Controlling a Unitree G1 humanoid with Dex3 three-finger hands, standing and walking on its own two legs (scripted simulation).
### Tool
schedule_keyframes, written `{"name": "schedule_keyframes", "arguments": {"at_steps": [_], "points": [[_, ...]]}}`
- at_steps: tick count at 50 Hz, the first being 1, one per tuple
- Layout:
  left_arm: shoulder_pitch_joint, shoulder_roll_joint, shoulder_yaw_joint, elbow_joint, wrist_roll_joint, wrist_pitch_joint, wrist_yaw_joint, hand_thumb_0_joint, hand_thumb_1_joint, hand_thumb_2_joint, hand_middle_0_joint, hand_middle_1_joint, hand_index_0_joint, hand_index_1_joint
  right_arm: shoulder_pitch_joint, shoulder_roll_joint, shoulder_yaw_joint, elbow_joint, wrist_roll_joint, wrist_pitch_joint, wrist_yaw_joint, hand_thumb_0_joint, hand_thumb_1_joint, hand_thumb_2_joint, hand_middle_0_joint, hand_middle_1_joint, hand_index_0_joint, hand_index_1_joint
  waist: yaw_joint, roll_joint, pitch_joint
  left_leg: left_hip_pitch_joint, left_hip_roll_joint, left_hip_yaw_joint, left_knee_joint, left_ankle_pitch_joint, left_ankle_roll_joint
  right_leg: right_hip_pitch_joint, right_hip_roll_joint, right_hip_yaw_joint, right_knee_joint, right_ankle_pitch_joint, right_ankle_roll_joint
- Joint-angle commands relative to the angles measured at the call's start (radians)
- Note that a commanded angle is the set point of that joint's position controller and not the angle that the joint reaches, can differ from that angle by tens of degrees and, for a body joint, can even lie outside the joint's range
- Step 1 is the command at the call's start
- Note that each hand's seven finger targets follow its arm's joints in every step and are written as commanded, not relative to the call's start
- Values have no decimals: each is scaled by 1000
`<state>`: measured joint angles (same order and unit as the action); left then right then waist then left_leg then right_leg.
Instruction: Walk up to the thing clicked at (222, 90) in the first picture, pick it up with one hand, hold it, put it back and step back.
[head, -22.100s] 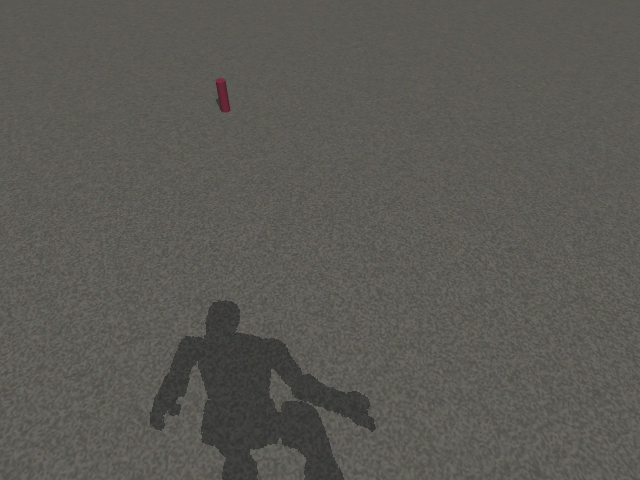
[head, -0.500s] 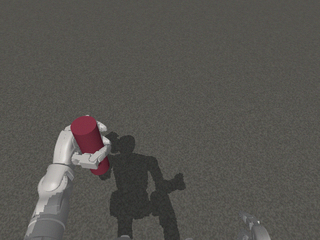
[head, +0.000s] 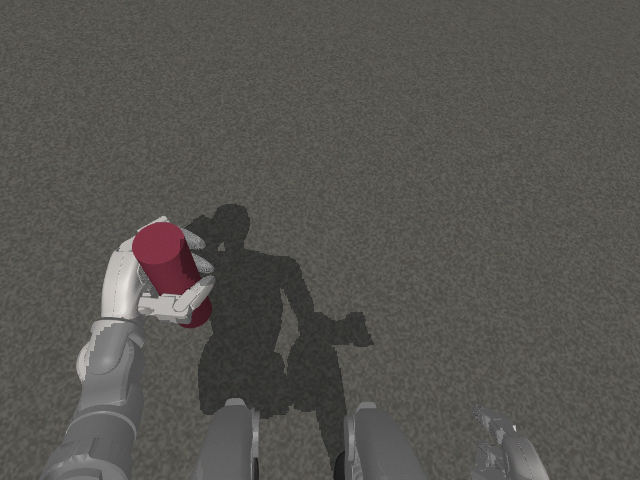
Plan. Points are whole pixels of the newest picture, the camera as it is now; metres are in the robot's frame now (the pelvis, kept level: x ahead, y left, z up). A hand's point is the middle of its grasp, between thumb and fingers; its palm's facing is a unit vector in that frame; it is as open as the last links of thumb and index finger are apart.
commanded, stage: crouch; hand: left
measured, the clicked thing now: (178, 281) +0.36 +0.17 -0.02
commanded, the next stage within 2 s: lower in 1.34 s
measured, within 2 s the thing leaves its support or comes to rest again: neither
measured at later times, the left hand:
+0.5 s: hand (214, 321) +0.37 +0.16 -0.25, palm faces -0.05 -1.00 +0.01, open 7.4 cm
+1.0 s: hand (219, 326) +0.40 +0.17 -0.37, palm faces -0.04 -1.00 +0.01, open 7.4 cm
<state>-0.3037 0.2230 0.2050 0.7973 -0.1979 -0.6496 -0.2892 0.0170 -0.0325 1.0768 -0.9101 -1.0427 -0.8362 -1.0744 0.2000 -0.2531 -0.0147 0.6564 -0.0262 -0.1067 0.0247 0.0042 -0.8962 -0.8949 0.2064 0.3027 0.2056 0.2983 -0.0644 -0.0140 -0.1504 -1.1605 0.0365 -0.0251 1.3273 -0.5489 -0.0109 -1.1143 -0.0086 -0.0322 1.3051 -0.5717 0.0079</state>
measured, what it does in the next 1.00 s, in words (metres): lowers itself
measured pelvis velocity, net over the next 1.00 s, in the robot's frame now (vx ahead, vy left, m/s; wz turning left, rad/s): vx -0.06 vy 0.00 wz -0.10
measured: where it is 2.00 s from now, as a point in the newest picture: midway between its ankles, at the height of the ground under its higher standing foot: outside the picture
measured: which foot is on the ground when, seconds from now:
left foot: down 0.00-1.00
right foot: down 0.00-1.00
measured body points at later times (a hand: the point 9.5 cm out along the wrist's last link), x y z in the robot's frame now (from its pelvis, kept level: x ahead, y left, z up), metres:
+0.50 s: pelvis -0.06 +0.00 -0.21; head +0.13 +0.03 +0.19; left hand +0.37 +0.21 -0.24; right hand +0.06 -0.26 -0.34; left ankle +0.04 +0.12 -0.61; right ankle +0.02 -0.13 -0.61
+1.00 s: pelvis -0.06 +0.00 -0.31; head +0.15 +0.04 +0.08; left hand +0.39 +0.22 -0.36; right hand +0.03 -0.28 -0.43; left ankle +0.04 +0.12 -0.61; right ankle +0.02 -0.13 -0.61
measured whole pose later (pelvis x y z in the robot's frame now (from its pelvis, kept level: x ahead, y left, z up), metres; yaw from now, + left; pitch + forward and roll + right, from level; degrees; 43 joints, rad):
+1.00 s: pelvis -0.06 +0.00 -0.31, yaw -6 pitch +29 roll -6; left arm -0.68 0.43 0.42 1.12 -0.12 -0.77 -0.28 0.02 -0.02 1.06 -0.91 -1.04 -0.83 -1.07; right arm 0.08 -0.29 0.09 0.71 -0.13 -0.03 0.10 0.00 -0.90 -0.90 0.21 0.30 0.21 0.30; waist -0.15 -0.05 -0.05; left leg -2.24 0.04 -0.13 2.40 -0.68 -0.02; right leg -2.17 0.02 -0.09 2.35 -0.69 0.00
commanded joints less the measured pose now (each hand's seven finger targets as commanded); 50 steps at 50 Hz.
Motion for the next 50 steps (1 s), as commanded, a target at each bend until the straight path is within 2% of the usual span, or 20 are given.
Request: {"name": "schedule_keyframes", "arguments": {"at_steps": [1,2,4,5,10,11,12,14,15,16,21,23,26,30,32,36,38,42,43,50], "points": [[-263,143,62,-170,-12,-146,-9,0,456,1220,-1336,-1389,-1351,-1375,31,-155,-50,-95,-9,-31,14,0,-891,-897,200,299,200,299,15,74,-491,139,-30,-31,51,273,29,-51,22,2,46,267,-36],[-306,139,47,-150,-9,-154,-11,0,450,1230,-1339,-1396,-1354,-1382,35,-158,-47,-88,-12,-29,16,0,-893,-898,200,299,200,299,1,93,-509,113,-29,-35,82,274,27,-98,23,1,83,261,-39],[-324,188,93,-144,-3,-167,-3,0,467,1250,-1335,-1410,-1352,-1395,34,-169,-48,-85,-18,-22,19,0,-892,-899,200,300,200,300,20,109,-570,80,-25,-39,142,291,25,-158,24,2,147,255,-41],[-340,169,79,-135,3,-168,3,0,459,1262,-1345,-1418,-1359,-1407,36,-173,-51,-85,-20,-17,21,0,-893,-900,200,300,200,300,9,106,-578,53,-25,-42,160,286,25,-190,26,-3,172,247,-44],[-411,204,121,-104,9,-165,7,0,525,1290,-1354,-1429,-1362,-1422,39,-178,-52,-66,-31,3,30,0,-898,-904,200,300,200,300,4,79,-646,-81,-22,-36,278,233,30,-253,26,10,257,214,-41],[-455,191,93,-95,13,-163,1,0,513,1287,-1347,-1423,-1356,-1416,32,-178,-53,-65,-31,4,31,0,-897,-903,200,300,200,300,-22,78,-634,-117,-23,-36,298,194,31,-286,28,11,273,185,-41],[-483,201,111,-96,11,-166,-1,0,533,1292,-1346,-1427,-1354,-1420,43,-183,-56,-56,-35,5,32,0,-899,-904,200,300,200,300,-28,75,-657,-145,-23,-33,332,180,34,-293,27,16,287,182,-39],[-525,181,76,-43,21,-160,-7,0,547,1264,-1344,-1406,-1352,-1397,48,-183,-56,-38,-39,4,35,0,-898,-902,200,300,200,300,-50,53,-644,-207,-21,-27,382,137,36,-343,27,17,314,150,-36],[-535,194,89,-4,27,-159,-6,0,550,1246,-1340,-1389,-1349,-1378,47,-182,-53,-35,-41,4,35,0,-896,-901,200,300,200,300,-56,52,-619,-259,-23,-27,393,95,33,-373,26,11,339,111,-40],[-545,215,117,18,30,-163,-5,0,547,1236,-1338,-1377,-1345,-1368,48,-179,-51,-30,-45,5,38,0,-894,-900,200,300,200,300,-45,36,-609,-309,-24,-22,420,69,34,-386,26,14,352,85,-38],[-616,242,136,81,45,-188,2,0,520,1210,-1335,-1364,-1350,-1348,27,-181,-36,-27,-58,4,49,0,-885,-895,200,299,200,299,-43,65,-557,-447,-28,-15,493,-96,26,-527,31,-5,452,-65,-47],[-647,298,184,80,55,-201,13,0,519,1207,-1337,-1368,-1354,-1350,26,-189,-30,-27,-64,7,52,0,-885,-896,200,300,200,299,-34,109,-584,-464,-30,-14,517,-114,23,-560,32,-17,501,-74,-49],[-659,312,188,88,74,-209,33,0,512,1218,-1338,-1374,-1349,-1361,14,-197,-23,-28,-66,12,56,0,-887,-897,200,299,199,299,-35,123,-570,-497,-29,-11,541,-161,22,-613,37,-34,547,-105,-51],[-698,319,184,66,87,-209,45,0,513,1232,-1312,-1366,-1319,-1358,19,-210,-20,-15,-73,21,57,0,-895,-903,200,299,199,299,-47,163,-627,-492,-30,-2,600,-126,21,-644,37,-54,611,-58,-52],[-701,358,214,62,83,-209,49,0,505,1225,-1302,-1351,-1305,-1346,33,-216,-15,-4,-77,28,54,0,-895,-904,200,300,200,300,-54,153,-657,-526,-31,5,647,-82,24,-611,36,-50,632,-25,-47],[-717,316,182,90,71,-197,35,0,517,1207,-1292,-1331,-1295,-1326,40,-236,-6,12,-81,34,55,0,-900,-905,200,300,200,300,-90,148,-635,-549,-28,-10,712,-23,24,-663,38,-72,693,44,-46],[-692,358,209,111,74,-195,30,0,522,1189,-1283,-1314,-1287,-1307,40,-242,0,20,-86,40,54,0,-895,-904,200,300,200,300,-78,145,-606,-583,-27,-10,739,-23,24,-669,41,-75,713,43,-45],[-645,348,210,150,60,-195,12,0,535,1166,-1262,-1292,-1274,-1277,21,-246,15,18,-94,49,60,0,-891,-900,200,300,200,300,-77,100,-542,-692,-28,-4,789,-40,31,-654,47,-73,727,31,-36],[-638,377,238,166,60,-193,11,0,523,1174,-1260,-1303,-1276,-1286,26,-253,20,20,-95,53,62,0,-892,-900,200,300,200,300,-76,107,-542,-683,-26,-10,801,-28,31,-663,49,-79,742,43,-37],[-661,395,231,101,64,-207,8,0,508,1182,-1252,-1314,-1271,-1294,3,-277,34,18,-114,68,69,0,-894,-901,201,300,200,300,-88,178,-555,-648,-15,-33,839,-12,19,-706,58,-107,804,64,-42]]}}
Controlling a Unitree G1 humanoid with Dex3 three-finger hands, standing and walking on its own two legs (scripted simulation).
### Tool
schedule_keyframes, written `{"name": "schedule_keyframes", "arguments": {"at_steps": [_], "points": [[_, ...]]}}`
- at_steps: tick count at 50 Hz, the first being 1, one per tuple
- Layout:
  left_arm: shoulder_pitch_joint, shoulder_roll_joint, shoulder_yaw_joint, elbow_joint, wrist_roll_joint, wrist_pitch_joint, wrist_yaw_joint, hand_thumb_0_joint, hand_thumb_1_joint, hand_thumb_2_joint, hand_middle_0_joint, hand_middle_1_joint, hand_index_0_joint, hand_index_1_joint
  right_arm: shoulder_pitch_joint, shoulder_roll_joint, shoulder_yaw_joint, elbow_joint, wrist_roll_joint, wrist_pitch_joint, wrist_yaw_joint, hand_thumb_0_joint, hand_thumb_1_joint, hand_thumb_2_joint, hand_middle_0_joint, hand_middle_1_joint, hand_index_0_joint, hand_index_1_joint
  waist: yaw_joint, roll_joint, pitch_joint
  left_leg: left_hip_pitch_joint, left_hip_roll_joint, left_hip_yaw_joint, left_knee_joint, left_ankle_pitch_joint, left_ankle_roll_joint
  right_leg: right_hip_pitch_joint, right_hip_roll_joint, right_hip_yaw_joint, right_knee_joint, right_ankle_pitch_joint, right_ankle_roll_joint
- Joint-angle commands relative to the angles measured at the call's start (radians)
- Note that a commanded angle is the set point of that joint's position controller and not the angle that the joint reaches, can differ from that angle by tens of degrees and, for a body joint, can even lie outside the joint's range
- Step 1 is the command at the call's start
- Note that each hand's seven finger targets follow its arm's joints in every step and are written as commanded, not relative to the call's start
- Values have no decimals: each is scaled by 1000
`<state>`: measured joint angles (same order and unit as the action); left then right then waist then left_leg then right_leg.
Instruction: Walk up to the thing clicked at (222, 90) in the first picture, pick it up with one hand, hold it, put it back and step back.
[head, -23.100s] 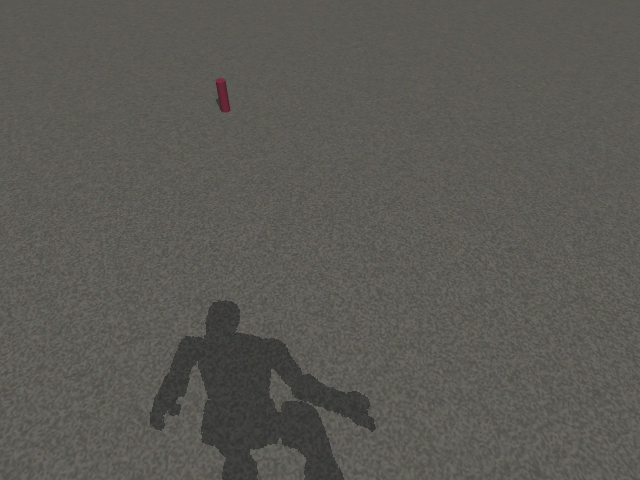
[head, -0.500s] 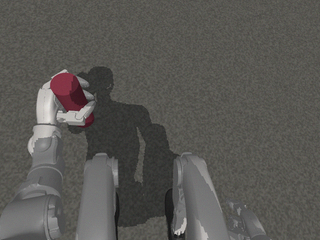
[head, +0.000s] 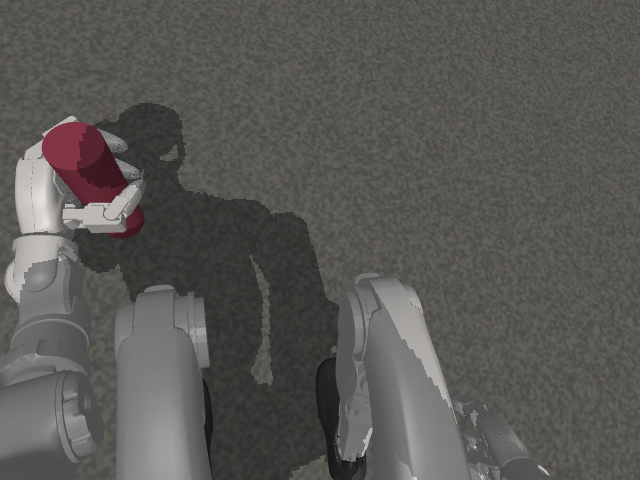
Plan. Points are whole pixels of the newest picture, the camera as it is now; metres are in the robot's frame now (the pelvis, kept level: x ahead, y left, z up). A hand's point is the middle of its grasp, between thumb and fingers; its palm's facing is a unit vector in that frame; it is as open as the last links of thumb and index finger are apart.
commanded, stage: crouch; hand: left
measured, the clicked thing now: (103, 189) +0.44 +0.22 -0.07
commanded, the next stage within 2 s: lower in 0.34 s
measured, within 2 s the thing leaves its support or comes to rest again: neither
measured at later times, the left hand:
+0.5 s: hand (117, 200) +0.45 +0.22 -0.11, palm faces +0.05 -1.00 +0.00, open 7.4 cm
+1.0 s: hand (130, 215) +0.45 +0.22 -0.18, palm faces +0.08 -1.00 +0.02, open 7.4 cm
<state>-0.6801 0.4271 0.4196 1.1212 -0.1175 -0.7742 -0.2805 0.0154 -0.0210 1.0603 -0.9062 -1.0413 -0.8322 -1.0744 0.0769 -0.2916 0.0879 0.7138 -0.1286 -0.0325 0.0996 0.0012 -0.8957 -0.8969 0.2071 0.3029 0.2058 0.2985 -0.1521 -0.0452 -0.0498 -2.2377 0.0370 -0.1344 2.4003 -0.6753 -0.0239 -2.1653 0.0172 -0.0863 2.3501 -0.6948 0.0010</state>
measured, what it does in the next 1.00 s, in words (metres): stands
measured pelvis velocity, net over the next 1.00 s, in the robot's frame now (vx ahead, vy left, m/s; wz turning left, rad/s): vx -0.01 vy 0.01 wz -0.12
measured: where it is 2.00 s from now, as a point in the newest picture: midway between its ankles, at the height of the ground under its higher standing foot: (270, 453)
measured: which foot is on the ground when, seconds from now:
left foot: down 0.00-1.00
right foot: down 0.00-1.00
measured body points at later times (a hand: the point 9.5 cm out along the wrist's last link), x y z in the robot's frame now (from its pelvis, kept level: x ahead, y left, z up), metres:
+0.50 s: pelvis +0.00 +0.01 -0.03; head +0.22 +0.09 +0.36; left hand +0.44 +0.27 -0.11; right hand +0.12 -0.27 -0.13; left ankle +0.09 +0.13 -0.30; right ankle +0.10 -0.12 -0.30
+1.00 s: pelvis -0.01 +0.01 -0.04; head +0.23 +0.14 +0.31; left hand +0.44 +0.27 -0.18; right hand +0.12 -0.26 -0.10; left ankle +0.09 +0.13 -0.30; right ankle +0.10 -0.12 -0.30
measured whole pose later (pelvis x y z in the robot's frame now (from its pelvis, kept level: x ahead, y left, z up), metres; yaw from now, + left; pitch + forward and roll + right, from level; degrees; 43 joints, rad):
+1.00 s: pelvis -0.01 +0.01 -0.04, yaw -7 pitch +18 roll -13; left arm -0.67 0.67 0.43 1.30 -0.12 -0.96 -0.18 0.01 -0.03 1.07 -0.92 -1.03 -0.84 -1.06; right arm -0.09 -0.35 0.35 0.64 -0.27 0.00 0.13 0.00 -0.90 -0.90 0.21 0.30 0.21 0.30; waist -0.23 -0.19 0.19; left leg -2.26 0.03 -0.29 2.61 -0.70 -0.02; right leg -2.12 0.06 -0.20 2.44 -0.67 0.04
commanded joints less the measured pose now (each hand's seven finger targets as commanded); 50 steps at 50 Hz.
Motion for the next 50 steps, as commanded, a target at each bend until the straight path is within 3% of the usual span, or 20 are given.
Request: {"name": "schedule_keyframes", "arguments": {"at_steps": [1,6,8,11,12,15,22,23,24,26,28,29,32,40,46,50], "points": [[-299,197,21,-226,-20,-85,5,0,491,1190,-1244,-1311,-1260,-1296,121,-238,-66,-42,-12,-5,-4,0,-889,-901,200,300,200,300,0,207,-651,414,-16,73,-234,99,31,335,34,-55,-236,172,-37],[-323,190,-11,-215,-18,-95,19,0,496,1201,-1251,-1316,-1264,-1304,99,-246,-51,-37,-26,0,-3,0,-888,-901,200,300,200,300,-32,199,-584,351,-13,64,-200,36,36,313,38,-68,-229,129,-32],[-317,199,-18,-211,-14,-100,16,0,482,1198,-1246,-1311,-1258,-1300,97,-251,-41,-34,-34,2,-2,0,-891,-902,200,300,200,300,-37,209,-591,368,-12,61,-184,64,34,325,40,-73,-221,156,-30],[-286,199,-22,-187,-10,-96,23,0,472,1186,-1241,-1309,-1259,-1293,81,-265,-37,-39,-38,8,3,0,-886,-899,200,300,200,300,-22,238,-565,381,-11,48,-189,58,26,280,40,-88,-195,146,-36],[-262,217,6,-187,-10,-98,25,0,481,1194,-1235,-1313,-1254,-1297,85,-270,-31,-40,-42,12,4,0,-886,-900,200,300,200,300,-19,246,-578,401,-10,41,-188,88,23,286,40,-95,-184,169,-35],[-235,190,1,-170,-25,-97,33,0,472,1213,-1243,-1336,-1261,-1321,77,-274,-20,-47,-44,18,9,0,-888,-901,200,300,200,300,-20,239,-571,389,-11,35,-172,115,21,296,43,-100,-168,196,-35],[-275,230,-19,-215,-16,-115,42,0,508,1232,-1262,-1356,-1281,-1339,62,-284,-3,-49,-54,25,12,0,-894,-902,201,300,200,300,-47,247,-539,359,-9,24,-147,90,25,293,48,-106,-166,187,-31],[-261,214,-25,-201,-16,-117,42,0,518,1208,-1292,-1341,-1294,-1339,55,-284,0,-52,-57,25,13,0,-900,-904,200,300,200,300,-50,239,-537,370,-8,20,-144,101,25,289,48,-110,-164,197,-30],[-259,243,-4,-195,-19,-121,50,0,509,1195,-1302,-1338,-1304,-1335,56,-286,5,-52,-58,27,14,0,-899,-903,200,300,200,300,-46,241,-532,354,-8,21,-141,84,25,298,50,-111,-167,180,-30],[-205,216,-6,-116,-24,-125,59,0,518,1201,-1287,-1332,-1288,-1330,43,-292,21,-59,-62,29,18,0,-897,-903,200,299,200,299,-60,203,-499,335,-7,10,-130,89,26,304,52,-122,-157,186,-27],[-242,228,-11,-104,-35,-143,65,0,496,1210,-1291,-1340,-1292,-1339,37,-304,39,-60,-67,29,19,0,-901,-903,200,299,200,299,-84,193,-493,338,-5,-1,-112,96,25,309,56,-129,-155,198,-25],[-236,254,4,-87,-38,-153,68,0,511,1207,-1302,-1341,-1302,-1341,21,-307,44,-66,-70,28,19,0,-897,-902,200,300,200,300,-73,187,-483,323,-5,1,-105,80,27,310,59,-127,-158,182,-25],[-264,296,-1,-65,-29,-184,66,0,544,1225,-1303,-1350,-1308,-1345,3,-315,69,-70,-85,26,19,0,-894,-901,200,300,200,300,-90,205,-460,310,-4,-6,-96,51,28,330,61,-135,-161,167,-21],[-234,380,39,-13,-25,-241,84,0,493,1195,-1254,-1308,-1251,-1310,-70,-347,124,-100,-122,27,21,0,-902,-906,200,300,200,300,-92,274,-451,375,9,-27,-80,93,14,352,72,-154,-137,206,-23],[-223,379,6,19,-1,-266,99,0,487,1200,-1216,-1297,-1218,-1296,-88,-367,157,-92,-145,36,22,0,-899,-905,200,300,200,300,-135,323,-377,418,20,-66,-98,118,-3,316,71,-193,-111,228,-25],[-239,415,21,23,-6,-285,114,0,460,1178,-1226,-1293,-1230,-1291,-104,-383,177,-100,-158,40,23,0,-896,-902,200,300,200,300,-144,334,-370,424,21,-76,-90,110,-4,332,73,-202,-109,229,-23]]}}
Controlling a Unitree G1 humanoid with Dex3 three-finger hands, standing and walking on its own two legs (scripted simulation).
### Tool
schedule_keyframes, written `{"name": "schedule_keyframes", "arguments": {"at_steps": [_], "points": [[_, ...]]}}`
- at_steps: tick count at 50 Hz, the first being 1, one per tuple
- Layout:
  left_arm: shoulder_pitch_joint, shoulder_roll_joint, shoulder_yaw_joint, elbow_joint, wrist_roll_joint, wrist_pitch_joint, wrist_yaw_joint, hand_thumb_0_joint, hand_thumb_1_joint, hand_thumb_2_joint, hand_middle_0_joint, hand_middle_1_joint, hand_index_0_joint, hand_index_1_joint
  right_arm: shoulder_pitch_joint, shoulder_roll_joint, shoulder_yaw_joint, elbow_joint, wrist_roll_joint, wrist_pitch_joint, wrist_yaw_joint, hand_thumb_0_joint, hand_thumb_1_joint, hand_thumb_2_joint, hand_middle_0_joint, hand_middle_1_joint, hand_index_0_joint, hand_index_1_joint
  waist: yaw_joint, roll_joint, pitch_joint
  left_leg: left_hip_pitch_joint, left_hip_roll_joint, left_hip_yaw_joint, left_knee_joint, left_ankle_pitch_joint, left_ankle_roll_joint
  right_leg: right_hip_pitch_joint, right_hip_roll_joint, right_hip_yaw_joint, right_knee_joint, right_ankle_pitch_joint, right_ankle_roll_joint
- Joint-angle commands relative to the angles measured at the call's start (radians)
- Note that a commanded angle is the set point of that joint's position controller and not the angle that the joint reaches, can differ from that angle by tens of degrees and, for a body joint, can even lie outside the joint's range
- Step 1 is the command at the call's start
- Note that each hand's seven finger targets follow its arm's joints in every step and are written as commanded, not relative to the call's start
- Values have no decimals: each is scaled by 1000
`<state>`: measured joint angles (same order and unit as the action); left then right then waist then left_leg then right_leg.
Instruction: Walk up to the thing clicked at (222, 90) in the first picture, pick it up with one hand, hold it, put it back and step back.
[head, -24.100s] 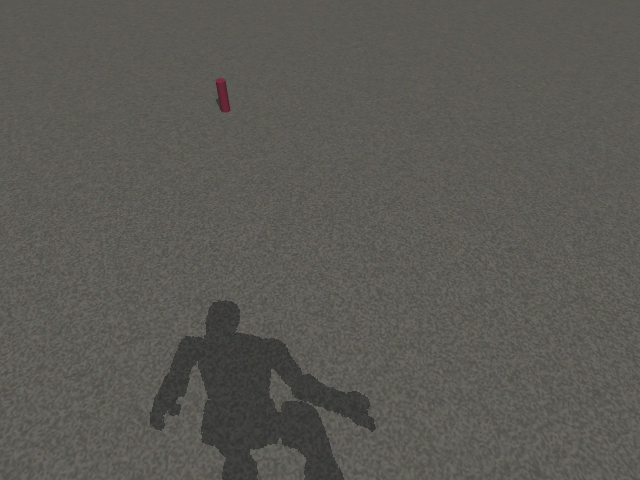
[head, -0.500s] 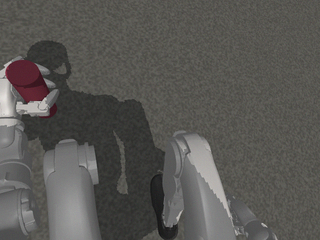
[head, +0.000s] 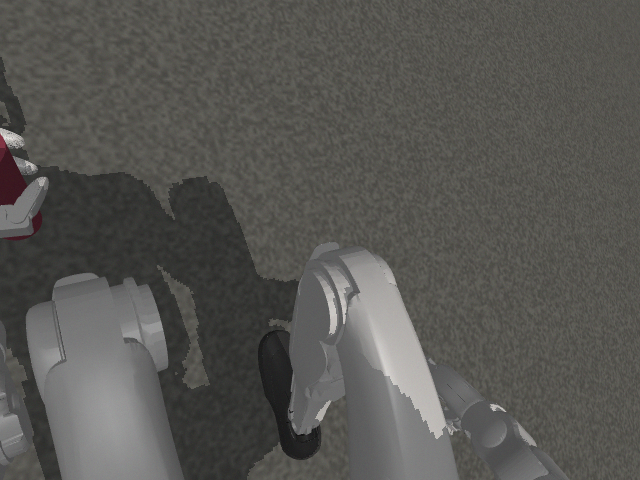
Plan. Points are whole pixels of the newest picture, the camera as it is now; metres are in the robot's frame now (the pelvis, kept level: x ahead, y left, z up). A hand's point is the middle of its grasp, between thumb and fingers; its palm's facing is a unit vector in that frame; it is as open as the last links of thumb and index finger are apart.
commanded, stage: lower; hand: left
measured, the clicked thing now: out of the picture +0.43 +0.27 -0.15
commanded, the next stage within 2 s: loosen in 1.00 s
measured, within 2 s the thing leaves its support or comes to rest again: neither
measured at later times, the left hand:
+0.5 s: hand (10, 189) +0.43 +0.26 -0.16, palm faces +0.22 -0.98 +0.01, open 7.4 cm
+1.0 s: hand (13, 195) +0.43 +0.26 -0.18, palm faces +0.24 -0.97 +0.02, open 7.4 cm
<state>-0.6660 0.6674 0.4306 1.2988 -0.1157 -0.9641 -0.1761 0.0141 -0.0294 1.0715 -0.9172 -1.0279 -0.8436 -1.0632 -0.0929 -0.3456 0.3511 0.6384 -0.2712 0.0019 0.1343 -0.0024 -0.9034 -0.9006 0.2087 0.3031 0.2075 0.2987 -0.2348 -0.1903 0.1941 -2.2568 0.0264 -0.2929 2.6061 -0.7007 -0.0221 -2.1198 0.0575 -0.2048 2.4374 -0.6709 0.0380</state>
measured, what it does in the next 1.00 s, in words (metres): stands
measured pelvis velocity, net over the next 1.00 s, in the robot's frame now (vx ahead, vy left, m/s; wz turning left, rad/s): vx -0.01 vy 0.01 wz -0.06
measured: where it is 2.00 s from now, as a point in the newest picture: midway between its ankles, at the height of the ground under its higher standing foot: (217, 444)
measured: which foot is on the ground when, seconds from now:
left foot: down 0.00-1.00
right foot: down 0.00-1.00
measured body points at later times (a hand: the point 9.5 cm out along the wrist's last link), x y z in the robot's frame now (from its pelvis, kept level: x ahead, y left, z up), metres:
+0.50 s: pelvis -0.01 +0.01 +0.00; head +0.23 +0.17 +0.34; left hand +0.42 +0.31 -0.16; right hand +0.15 -0.25 -0.05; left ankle +0.08 +0.13 -0.26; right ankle +0.12 -0.12 -0.26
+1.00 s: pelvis -0.01 +0.01 -0.01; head +0.23 +0.19 +0.33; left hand +0.41 +0.31 -0.18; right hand +0.15 -0.24 -0.04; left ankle +0.08 +0.13 -0.26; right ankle +0.12 -0.12 -0.26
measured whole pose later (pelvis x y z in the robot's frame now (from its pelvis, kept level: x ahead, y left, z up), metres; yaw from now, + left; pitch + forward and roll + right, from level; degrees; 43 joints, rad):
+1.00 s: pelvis -0.01 +0.01 -0.01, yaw -4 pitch +12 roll -18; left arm -0.65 0.81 0.44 1.43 -0.11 -1.08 -0.06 0.01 -0.03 1.08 -0.92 -1.03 -0.85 -1.06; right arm -0.18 -0.36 0.52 0.56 -0.35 0.01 0.14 0.00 -0.90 -0.90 0.21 0.30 0.21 0.30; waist -0.26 -0.28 0.30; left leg -2.22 0.03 -0.38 2.66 -0.71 -0.01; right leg -2.05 0.10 -0.27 2.41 -0.64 0.07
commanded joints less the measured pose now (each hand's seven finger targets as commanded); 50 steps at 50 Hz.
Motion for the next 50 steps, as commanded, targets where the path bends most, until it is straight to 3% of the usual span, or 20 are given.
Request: {"name": "schedule_keyframes", "arguments": {"at_steps": [1,14,17,20,28,31,34,39,42,43,44,50], "points": [[-243,166,4,-142,-7,-98,14,0,464,1198,-1223,-1306,-1228,-1304,60,-336,-82,-30,-19,5,-12,0,-898,-903,200,300,200,300,-69,480,-611,459,34,74,-297,145,-7,282,32,-90,-192,213,-58],[-231,240,16,-52,-10,-147,49,0,456,1207,-1221,-1299,-1222,-1302,14,-347,-9,-60,-49,11,-13,0,-899,-904,200,300,200,300,-96,431,-546,389,34,59,-261,104,6,340,50,-104,-216,209,-47],[-229,250,22,-55,-14,-157,53,0,436,1201,-1207,-1297,-1210,-1298,-4,-361,-1,-67,-54,10,-15,0,-900,-904,200,300,200,300,-100,469,-527,423,41,42,-277,116,-3,320,51,-119,-199,213,-50],[-244,256,8,-43,-5,-162,58,0,445,1218,-1207,-1301,-1210,-1304,-17,-366,5,-71,-57,12,-15,0,-895,-903,200,300,200,300,-113,469,-501,405,41,36,-280,76,-3,303,53,-128,-203,184,-51],[-210,272,21,-31,-7,-174,72,0,421,1199,-1216,-1287,-1213,-1294,-14,-374,17,-70,-68,13,-16,0,-897,-903,200,300,200,300,-116,481,-511,443,48,24,-274,128,-8,332,58,-137,-195,233,-47],[-225,265,7,-21,-5,-176,80,0,438,1229,-1222,-1306,-1218,-1316,-24,-372,23,-75,-70,12,-15,0,-894,-903,200,300,200,300,-127,446,-479,404,45,25,-264,85,2,320,61,-139,-211,206,-45],[-212,287,15,-33,-4,-183,84,0,452,1225,-1232,-1305,-1229,-1314,-27,-367,30,-79,-73,13,-14,0,-893,-902,200,300,200,300,-112,445,-501,409,46,29,-254,107,2,346,65,-136,-210,224,-43],[-209,274,5,-20,3,-190,91,0,424,1235,-1238,-1317,-1232,-1328,-35,-378,29,-80,-77,13,-14,0,-895,-903,200,300,200,300,-129,475,-484,447,54,8,-271,132,-9,324,65,-152,-190,237,-47],[-206,295,11,-21,5,-189,99,0,433,1230,-1243,-1308,-1235,-1322,-40,-374,35,-83,-78,15,-13,0,-895,-903,200,300,200,300,-120,469,-470,417,52,18,-264,104,-2,332,70,-148,-204,218,-48],[-212,276,3,-20,3,-192,102,0,435,1238,-1238,-1307,-1228,-1322,-44,-377,37,-85,-79,14,-13,0,-894,-904,200,300,200,300,-132,464,-461,421,54,9,-267,106,-4,322,68,-153,-198,222,-46],[-201,296,22,-23,0,-194,107,0,418,1235,-1240,-1312,-1232,-1326,-35,-377,39,-83,-81,15,-12,0,-894,-903,200,300,200,300,-127,467,-481,433,55,9,-264,122,-5,340,71,-154,-199,232,-46],[-204,295,-2,-14,14,-203,114,0,454,1235,-1269,-1319,-1258,-1334,-55,-381,42,-83,-85,16,-13,0,-897,-904,200,300,200,300,-133,486,-446,437,59,-1,-271,105,-9,310,72,-161,-192,220,-49]]}}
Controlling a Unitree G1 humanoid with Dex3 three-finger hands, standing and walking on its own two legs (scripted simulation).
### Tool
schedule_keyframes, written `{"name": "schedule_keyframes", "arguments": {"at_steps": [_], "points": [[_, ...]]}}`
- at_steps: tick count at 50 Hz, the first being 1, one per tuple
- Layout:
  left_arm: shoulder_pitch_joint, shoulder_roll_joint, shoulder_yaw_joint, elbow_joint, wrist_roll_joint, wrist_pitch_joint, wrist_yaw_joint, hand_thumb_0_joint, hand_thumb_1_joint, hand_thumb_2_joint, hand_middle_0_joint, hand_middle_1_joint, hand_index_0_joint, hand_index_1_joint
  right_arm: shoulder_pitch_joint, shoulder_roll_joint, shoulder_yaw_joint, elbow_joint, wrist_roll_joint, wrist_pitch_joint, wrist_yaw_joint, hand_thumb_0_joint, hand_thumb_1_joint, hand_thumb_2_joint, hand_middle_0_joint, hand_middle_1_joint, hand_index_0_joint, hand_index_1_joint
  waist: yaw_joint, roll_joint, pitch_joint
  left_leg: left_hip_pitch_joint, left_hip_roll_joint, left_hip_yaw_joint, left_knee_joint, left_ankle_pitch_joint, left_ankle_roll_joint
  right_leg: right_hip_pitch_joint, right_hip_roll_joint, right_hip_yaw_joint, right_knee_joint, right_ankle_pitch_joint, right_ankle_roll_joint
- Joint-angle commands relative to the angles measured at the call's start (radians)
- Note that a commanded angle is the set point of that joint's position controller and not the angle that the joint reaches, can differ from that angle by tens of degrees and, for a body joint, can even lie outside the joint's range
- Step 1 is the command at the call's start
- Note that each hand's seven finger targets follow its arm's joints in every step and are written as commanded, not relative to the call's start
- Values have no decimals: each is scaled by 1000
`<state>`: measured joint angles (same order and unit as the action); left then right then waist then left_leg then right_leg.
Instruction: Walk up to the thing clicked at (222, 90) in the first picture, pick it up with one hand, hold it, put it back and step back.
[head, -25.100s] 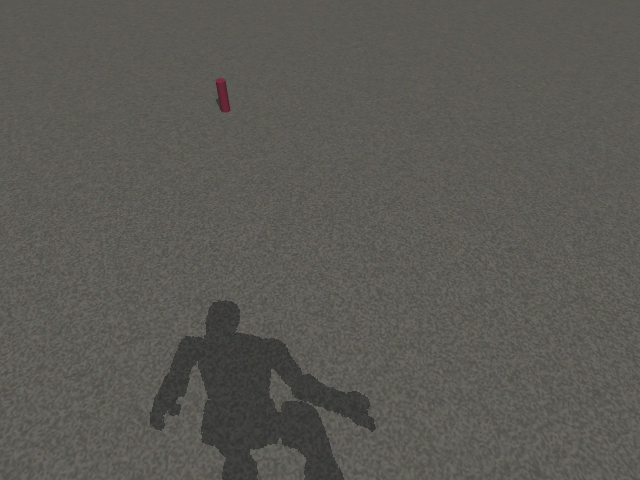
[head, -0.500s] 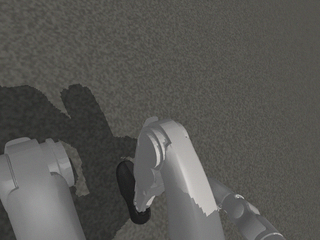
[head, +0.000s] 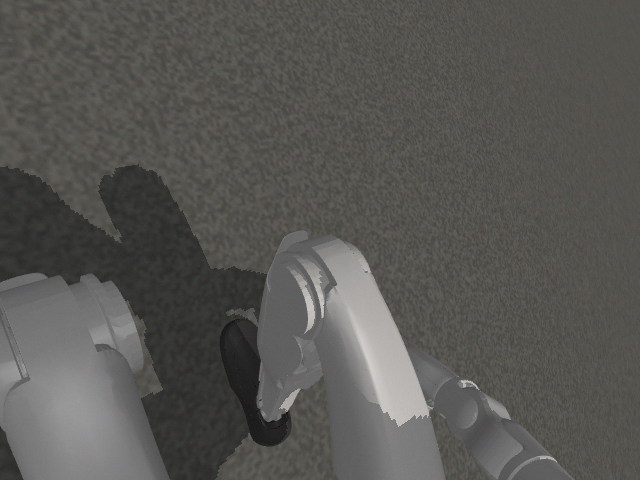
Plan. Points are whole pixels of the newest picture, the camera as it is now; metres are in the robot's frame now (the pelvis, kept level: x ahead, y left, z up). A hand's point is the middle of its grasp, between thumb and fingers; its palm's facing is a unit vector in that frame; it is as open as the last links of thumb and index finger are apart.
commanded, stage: loosen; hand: left
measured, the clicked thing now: out of the picture +0.42 +0.28 -0.19
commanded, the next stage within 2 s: lower in 0.18 s
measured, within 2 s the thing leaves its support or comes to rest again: rests again in 1.68 s
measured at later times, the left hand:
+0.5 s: hand out of the picture +0.43 +0.27 -0.18, palm faces +0.31 -0.95 +0.02, open 7.4 cm
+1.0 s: hand out of the picture +0.43 +0.27 -0.18, palm faces +0.31 -0.95 +0.02, open 11.6 cm
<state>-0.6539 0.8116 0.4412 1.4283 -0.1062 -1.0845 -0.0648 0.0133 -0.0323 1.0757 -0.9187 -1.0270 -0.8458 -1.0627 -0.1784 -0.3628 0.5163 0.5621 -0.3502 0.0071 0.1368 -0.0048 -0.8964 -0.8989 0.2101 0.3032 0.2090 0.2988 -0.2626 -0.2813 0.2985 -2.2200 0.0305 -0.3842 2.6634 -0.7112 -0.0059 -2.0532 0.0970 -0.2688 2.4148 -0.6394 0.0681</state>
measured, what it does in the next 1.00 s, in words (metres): stands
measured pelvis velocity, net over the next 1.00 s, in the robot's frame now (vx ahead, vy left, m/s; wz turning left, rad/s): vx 0.00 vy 0.00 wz -0.02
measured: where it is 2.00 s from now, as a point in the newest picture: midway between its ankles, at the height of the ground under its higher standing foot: (185, 444)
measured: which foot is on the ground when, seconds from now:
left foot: down 0.00-1.00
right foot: down 0.00-1.00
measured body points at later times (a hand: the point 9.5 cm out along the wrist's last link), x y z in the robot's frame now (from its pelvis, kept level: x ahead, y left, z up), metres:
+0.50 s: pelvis +0.00 +0.00 +0.00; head +0.22 +0.20 +0.33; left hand +0.41 +0.32 -0.18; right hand +0.17 -0.23 -0.03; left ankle +0.08 +0.12 -0.25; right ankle +0.14 -0.12 -0.25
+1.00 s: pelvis +0.00 +0.00 +0.00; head +0.22 +0.20 +0.33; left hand +0.41 +0.32 -0.17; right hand +0.17 -0.23 -0.03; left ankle +0.08 +0.12 -0.25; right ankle +0.14 -0.12 -0.25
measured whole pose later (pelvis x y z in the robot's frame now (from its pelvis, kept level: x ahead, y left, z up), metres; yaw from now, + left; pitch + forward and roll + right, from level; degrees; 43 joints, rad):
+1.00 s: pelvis +0.00 +0.00 +0.00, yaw -1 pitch +11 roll -19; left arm -0.66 0.84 0.43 1.46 -0.10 -1.11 -0.02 0.00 -0.12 0.43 -0.62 -0.50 -0.60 -0.51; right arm -0.19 -0.37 0.55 0.55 -0.36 0.01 0.14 -0.01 -0.91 -0.90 0.21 0.30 0.21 0.30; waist -0.27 -0.30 0.31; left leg -2.21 0.04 -0.41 2.67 -0.71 -0.01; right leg -2.04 0.11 -0.29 2.40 -0.63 0.07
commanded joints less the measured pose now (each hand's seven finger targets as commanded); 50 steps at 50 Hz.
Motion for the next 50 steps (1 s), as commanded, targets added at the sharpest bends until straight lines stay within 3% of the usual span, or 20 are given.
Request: {"name": "schedule_keyframes", "arguments": {"at_steps": [1,5,6,10,14,15,17,20,21,23,26,28,31,35,39,50], "points": [[-240,148,-23,-150,7,-87,3,0,453,1249,-1271,-1329,-1260,-1346,29,-367,-123,-6,-8,10,-15,0,-896,-904,200,299,200,299,-116,582,-532,392,55,90,-331,95,-24,233,32,-99,-171,176,-78],[-202,135,-22,-121,0,-87,11,0,424,1250,-1272,-1327,-1258,-1347,25,-365,-121,-13,-6,8,-12,0,-894,-903,200,300,200,300,-109,540,-524,373,51,91,-322,85,-17,241,36,-100,-182,171,-75],[-205,136,-18,-125,-5,-89,12,0,401,1170,-1295,-1289,-1303,-1283,26,-364,-116,-15,-7,6,-12,0,-903,-899,201,300,200,300,-110,527,-538,367,51,92,-315,84,-15,255,37,-101,-187,171,-74],[-207,155,-2,-137,-5,-98,21,0,301,850,-1121,-1040,-1130,-1024,28,-369,-116,-15,-7,6,-11,0,-908,-896,201,300,200,300,-102,554,-546,399,56,79,-330,104,-22,251,37,-105,-173,183,-76],[-216,147,-13,-153,-2,-102,25,0,163,709,-1038,-926,-1044,-912,31,-367,-112,-9,-13,6,-12,0,-910,-896,201,300,200,300,-113,580,-558,423,58,76,-326,147,-27,264,39,-108,-168,219,-75],[-214,148,-17,-144,6,-102,25,0,92,723,-958,-851,-964,-856,25,-367,-111,-11,-14,8,-11,0,-913,-901,201,300,200,300,-116,590,-542,425,59,72,-335,147,-31,251,36,-111,-165,215,-76],[-209,152,-18,-121,10,-97,30,0,239,883,-1101,-1011,-1073,-1016,25,-365,-109,-8,-14,10,-12,0,-902,-902,200,300,200,300,-118,579,-521,397,57,80,-324,125,-25,251,39,-108,-172,202,-75],[-229,153,-14,-128,6,-100,42,0,374,1065,-1185,-1160,-1163,-1181,34,-365,-103,-11,-19,10,-11,0,-897,-902,200,299,200,299,-126,557,-539,401,56,78,-319,131,-21,269,41,-109,-183,209,-72],[-242,165,-13,-122,6,-100,45,0,387,1021,-1189,-1144,-1189,-1143,29,-364,-102,-12,-18,10,-11,0,-897,-897,201,300,200,300,-122,555,-529,387,56,81,-317,119,-18,264,41,-105,-186,200,-73],[-222,156,-16,-114,8,-100,45,0,366,861,-1084,-996,-1087,-984,26,-366,-104,-17,-17,13,-10,0,-905,-896,201,300,200,300,-119,545,-529,396,57,75,-326,116,-20,257,41,-111,-183,194,-75],[-207,144,-18,-107,10,-101,40,0,344,766,-1022,-917,-1024,-904,21,-365,-103,-18,-18,13,-10,0,-902,-895,201,300,200,300,-119,560,-526,405,60,68,-338,106,-25,251,41,-116,-177,184,-74],[-209,154,-17,-108,9,-100,41,0,248,703,-1005,-877,-1006,-867,21,-365,-99,-22,-19,14,-9,0,-903,-895,201,300,200,300,-116,566,-531,402,58,70,-337,106,-25,257,44,-118,-180,184,-75],[-215,164,-19,-112,5,-98,41,0,102,648,-852,-751,-853,-756,20,-362,-96,-21,-17,11,-10,0,-911,-900,201,300,200,300,-117,538,-534,371,54,84,-313,101,-13,272,48,-110,-194,188,-73],[-220,163,-10,-108,7,-104,43,0,-11,502,-723,-596,-706,-603,17,-371,-100,-18,-17,10,-12,0,-909,-900,201,300,200,300,-124,565,-509,396,61,63,-337,98,-24,244,42,-121,-176,183,-74],[-212,152,-15,-104,7,-101,43,0,-130,440,-656,-532,-638,-542,15,-367,-98,-22,-18,11,-12,0,-905,-899,201,300,200,300,-125,552,-509,397,62,64,-338,92,-22,248,44,-121,-185,179,-74],[-226,161,-17,-114,1,-103,40,0,-182,296,-471,-328,-444,-345,17,-362,-93,-20,-17,9,-12,0,-907,-901,201,300,200,300,-124,542,-527,381,57,72,-323,98,-16,268,47,-119,-191,187,-73]]}}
